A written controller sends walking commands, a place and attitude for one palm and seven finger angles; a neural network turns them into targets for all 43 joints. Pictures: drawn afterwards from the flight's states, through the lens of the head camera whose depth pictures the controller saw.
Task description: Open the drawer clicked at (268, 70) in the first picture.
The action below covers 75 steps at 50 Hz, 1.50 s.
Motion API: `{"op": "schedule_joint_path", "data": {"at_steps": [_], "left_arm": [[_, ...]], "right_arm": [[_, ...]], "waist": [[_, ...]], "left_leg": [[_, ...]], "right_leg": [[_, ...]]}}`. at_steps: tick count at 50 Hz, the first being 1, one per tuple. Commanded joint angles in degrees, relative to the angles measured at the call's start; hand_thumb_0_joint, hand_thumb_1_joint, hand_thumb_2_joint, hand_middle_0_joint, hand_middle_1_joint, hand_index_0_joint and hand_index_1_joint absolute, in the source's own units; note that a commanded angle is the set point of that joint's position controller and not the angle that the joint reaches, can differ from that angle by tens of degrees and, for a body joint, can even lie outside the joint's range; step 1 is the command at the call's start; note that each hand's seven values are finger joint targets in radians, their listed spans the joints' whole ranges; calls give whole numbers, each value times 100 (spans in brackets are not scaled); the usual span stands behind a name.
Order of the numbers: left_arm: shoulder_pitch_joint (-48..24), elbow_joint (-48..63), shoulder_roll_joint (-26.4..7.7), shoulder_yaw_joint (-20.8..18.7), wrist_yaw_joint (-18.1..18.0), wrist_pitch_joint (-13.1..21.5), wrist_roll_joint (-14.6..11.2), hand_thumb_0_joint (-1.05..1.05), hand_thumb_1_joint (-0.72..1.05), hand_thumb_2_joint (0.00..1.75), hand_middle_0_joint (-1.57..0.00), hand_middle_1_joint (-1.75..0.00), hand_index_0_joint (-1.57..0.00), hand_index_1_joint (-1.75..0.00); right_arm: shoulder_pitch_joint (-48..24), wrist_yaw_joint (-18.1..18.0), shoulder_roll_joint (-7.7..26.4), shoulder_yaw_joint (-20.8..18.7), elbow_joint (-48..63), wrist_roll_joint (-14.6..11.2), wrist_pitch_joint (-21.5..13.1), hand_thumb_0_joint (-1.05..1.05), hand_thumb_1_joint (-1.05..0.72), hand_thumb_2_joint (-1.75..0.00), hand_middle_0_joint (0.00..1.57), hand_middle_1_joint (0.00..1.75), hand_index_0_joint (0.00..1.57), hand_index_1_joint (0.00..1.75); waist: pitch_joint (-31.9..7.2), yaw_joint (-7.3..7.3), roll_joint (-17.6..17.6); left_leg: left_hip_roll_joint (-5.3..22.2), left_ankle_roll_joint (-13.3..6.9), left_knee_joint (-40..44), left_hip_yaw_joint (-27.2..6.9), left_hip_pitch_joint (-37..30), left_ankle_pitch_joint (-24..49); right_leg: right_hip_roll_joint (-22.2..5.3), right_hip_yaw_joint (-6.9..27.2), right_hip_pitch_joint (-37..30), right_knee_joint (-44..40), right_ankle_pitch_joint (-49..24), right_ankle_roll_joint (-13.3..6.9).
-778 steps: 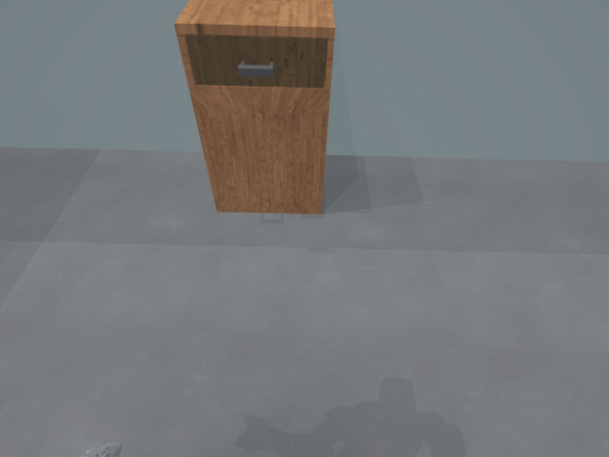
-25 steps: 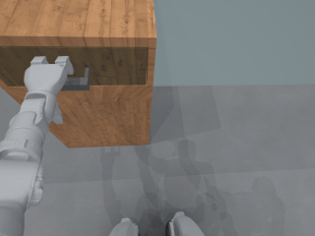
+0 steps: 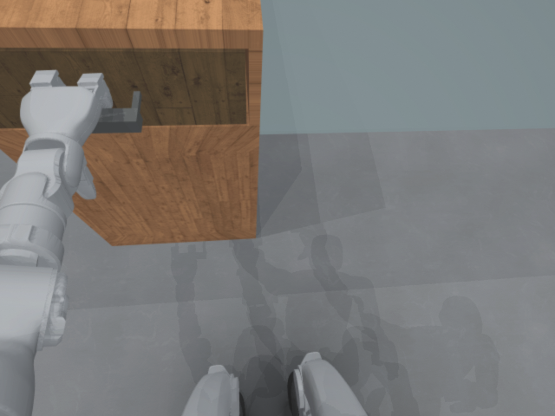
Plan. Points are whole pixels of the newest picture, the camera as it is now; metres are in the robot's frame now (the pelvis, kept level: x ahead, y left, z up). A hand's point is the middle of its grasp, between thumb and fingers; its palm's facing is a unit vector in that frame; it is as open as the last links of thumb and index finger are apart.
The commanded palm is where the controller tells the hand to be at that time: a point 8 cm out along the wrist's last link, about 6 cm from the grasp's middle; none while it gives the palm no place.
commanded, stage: lower the fingers behind the handle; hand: left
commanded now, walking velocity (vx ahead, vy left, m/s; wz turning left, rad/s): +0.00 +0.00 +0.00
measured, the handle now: (104, 109) +0.57 +0.24 +0.02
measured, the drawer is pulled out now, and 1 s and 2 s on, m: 0.00 0.00 0.00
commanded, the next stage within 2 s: lift the fingers back up to retry in 0.18 s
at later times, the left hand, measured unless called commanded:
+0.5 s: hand (81, 138) +0.51 +0.26 +0.03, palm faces -0.11 +0.00 -0.99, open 13.8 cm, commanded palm +0.51 +0.23 +0.08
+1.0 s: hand (68, 112) +0.51 +0.25 +0.08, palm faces -0.10 -0.04 -0.99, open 13.8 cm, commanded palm +0.50 +0.24 +0.13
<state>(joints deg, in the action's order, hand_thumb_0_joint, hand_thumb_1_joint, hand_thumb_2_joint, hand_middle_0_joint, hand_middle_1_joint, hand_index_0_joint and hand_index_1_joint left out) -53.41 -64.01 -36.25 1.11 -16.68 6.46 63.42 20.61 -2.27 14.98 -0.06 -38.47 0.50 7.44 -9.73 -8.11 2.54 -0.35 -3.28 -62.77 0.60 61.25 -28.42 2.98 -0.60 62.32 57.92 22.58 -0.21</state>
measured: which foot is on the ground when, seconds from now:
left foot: down 0.00-1.00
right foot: down 0.00-1.00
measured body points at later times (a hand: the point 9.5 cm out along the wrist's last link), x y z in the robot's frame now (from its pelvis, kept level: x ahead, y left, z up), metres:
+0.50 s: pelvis +0.01 +0.00 +0.01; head +0.15 +0.01 +0.44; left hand +0.51 +0.26 +0.08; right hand +0.00 -0.27 -0.11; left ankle +0.00 +0.08 -0.66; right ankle +0.04 -0.12 -0.66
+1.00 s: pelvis +0.05 +0.00 +0.05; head +0.15 +0.00 +0.49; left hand +0.51 +0.25 +0.13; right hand +0.07 -0.28 -0.08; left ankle +0.00 +0.08 -0.66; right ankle +0.04 -0.12 -0.66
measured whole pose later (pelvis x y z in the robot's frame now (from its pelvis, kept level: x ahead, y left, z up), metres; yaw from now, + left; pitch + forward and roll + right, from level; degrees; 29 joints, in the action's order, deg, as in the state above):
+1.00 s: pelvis +0.05 +0.00 +0.05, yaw +0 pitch +20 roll -2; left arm -42.9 -56.2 -32.3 -0.3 -12.8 8.4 61.0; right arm 20.1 -1.3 14.9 -2.3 -38.9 0.1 9.6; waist -8.6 -5.0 2.9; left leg -0.2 -2.7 -44.5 1.0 40.1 -24.8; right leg 3.3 0.7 41.6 40.6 19.4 -0.6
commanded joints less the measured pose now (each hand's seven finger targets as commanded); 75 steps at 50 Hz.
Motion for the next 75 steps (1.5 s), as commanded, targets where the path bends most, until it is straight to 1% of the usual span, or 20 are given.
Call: {"op": "schedule_joint_path", "data": {"at_steps": [1,6,9,11,13,14,20,28,35,41,43,49,54,58,63,65,66,68,71,75], "left_arm": [[-1503,275,-1043,-161,148,31,-51,0,-50,30,-30,-120,-30,-120],[-1631,323,-1114,-192,160,62,-85,0,-50,30,-30,-120,-30,-120],[-1612,304,-799,0,169,68,-107,0,-50,30,-30,-120,-30,-120],[-1756,417,-1005,-139,149,101,-84,0,-50,30,-30,-120,-30,-120],[-1753,441,-741,29,154,121,-110,0,-50,30,-30,-120,-30,-120],[-1635,428,-860,-90,150,126,-106,0,-50,30,-30,-120,-30,-120],[-2208,992,-1003,-137,49,132,-124,0,-50,30,-30,-120,-30,-120],[-2218,1611,-1257,-522,-133,301,-197,0,-50,30,-30,-120,-30,-120],[-1682,1496,-1373,-745,-430,19,-118,0,-50,30,-30,-120,-30,-120],[-1409,1554,-1147,-533,-93,-140,-240,0,-50,30,-30,-120,-30,-120],[-1503,1938,-1277,-619,43,34,-263,0,-50,30,-30,-120,-30,-120],[-831,1694,-781,-386,206,314,-333,0,-50,30,-30,-120,-30,-120],[-1267,1831,-1060,-600,-28,455,-241,0,-50,30,-30,-120,-30,-120],[-1590,1990,-1268,-759,-274,440,-119,0,-50,30,-30,-120,-30,-120],[-1815,1888,-1077,-576,-319,224,-114,0,-50,30,-30,-120,-30,-120],[-1714,1650,-1145,-591,-234,113,-153,0,-50,30,-30,-120,-30,-120],[-1637,1536,-971,-438,-173,67,-167,0,-50,30,-30,-120,-30,-120],[-1528,1640,-1244,-663,-71,128,-152,0,-50,30,-30,-120,-30,-120],[-1271,1521,-1035,-515,42,173,-207,0,-50,30,-30,-120,-30,-120],[-1335,1734,-1292,-730,-9,341,-154,0,-50,30,-30,-120,-30,-120]], "right_arm": [[1004,-87,1064,-370,205,26,-84,0,-90,-90,20,30,20,30],[1046,-94,1067,-364,184,25,-132,0,-90,-90,20,30,20,30],[1071,-78,1029,-389,171,21,-155,0,-90,-90,20,30,20,30],[1101,-82,1059,-388,130,43,-155,0,-90,-90,20,30,20,30],[1104,-78,1021,-414,144,45,-167,0,-90,-90,20,30,20,30],[1110,-66,1039,-406,110,52,-157,0,-90,-90,20,30,20,30],[1132,-69,1018,-449,96,44,-161,0,-90,-90,20,30,20,30],[1118,-27,996,-508,42,104,-106,0,-90,-90,20,30,20,30],[931,103,1008,-507,81,129,67,0,-90,-90,20,30,20,30],[844,76,995,-547,158,39,146,0,-90,-90,20,30,20,30],[815,40,963,-557,209,23,155,0,-90,-90,20,30,20,30],[727,49,938,-612,204,8,180,0,-90,-90,20,30,20,30],[701,63,939,-633,196,47,174,0,-90,-90,20,30,20,30],[685,81,924,-653,202,75,129,0,-90,-90,20,30,20,30],[740,104,927,-651,171,89,106,0,-90,-90,20,30,20,30],[737,94,958,-621,156,72,127,0,-90,-90,20,30,20,30],[738,88,949,-620,144,69,129,0,-90,-90,20,30,20,30],[748,71,949,-608,160,55,147,0,-90,-90,20,30,20,30],[716,62,948,-597,189,47,164,0,-90,-90,20,30,20,30],[705,49,946,-598,215,54,158,0,-90,-90,20,30,20,30]], "waist": [[-2047,-194,75],[-2133,-213,148],[-2100,-271,167],[-2199,-242,251],[-2261,-319,179],[-2216,-218,276],[-2482,-268,444],[-2795,-92,651],[-2672,164,600],[-2389,170,238],[-2658,216,380],[-1901,226,124],[-1976,172,150],[-2462,202,434],[-2770,132,608],[-2544,118,308],[-2409,103,343],[-2637,217,322],[-2261,204,146],[-2314,256,156]], "left_leg": [[-9,42,765,-247,-1451,1545],[-2,36,754,-265,-1480,1519],[3,43,739,-277,-1609,1614],[25,66,749,-327,-1690,1679],[25,55,714,-319,-1774,1783],[32,81,748,-334,-1781,1786],[27,93,941,-361,-2300,1971],[40,173,1223,-338,-3161,3033],[16,201,1493,-201,-3313,3721],[21,118,1822,-63,-3400,3769],[25,114,1883,-73,-3650,4128],[22,122,2011,-46,-3555,3977],[-38,117,1920,-59,-3443,3739],[-48,148,1792,-94,-3640,3894],[-22,197,1712,-142,-3917,4234],[-24,168,1763,-102,-3647,3962],[-38,152,1784,-87,-3607,3923],[-22,148,1803,-91,-3648,4174],[-39,112,1871,-44,-3426,3816],[-40,93,1917,-24,-3312,3620]], "right_leg": [[68,-69,-1216,-672,-849,-198],[63,-76,-1167,-660,-796,-194],[74,-89,-1070,-696,-829,-192],[70,-113,-1039,-647,-828,-202],[72,-98,-1034,-677,-916,-184],[72,-121,-1032,-662,-890,-209],[85,-98,-1304,-903,-995,-191],[122,-109,-1904,-1194,-1693,-208],[138,-105,-2588,-1367,-2311,-223],[97,-15,-3281,-1719,-2752,-187],[81,46,-3477,-1768,-3008,-173],[70,15,-3296,-1889,-2847,-196],[72,38,-3207,-1780,-2779,-213],[83,49,-3084,-1653,-2715,-202],[110,-7,-2971,-1605,-2746,-190],[104,1,-3109,-1662,-2755,-174],[102,5,-3132,-1693,-2786,-189],[85,46,-3319,-1668,-2990,-176],[84,46,-3360,-1760,-2868,-183],[79,69,-3377,-1733,-2790,-183]]}}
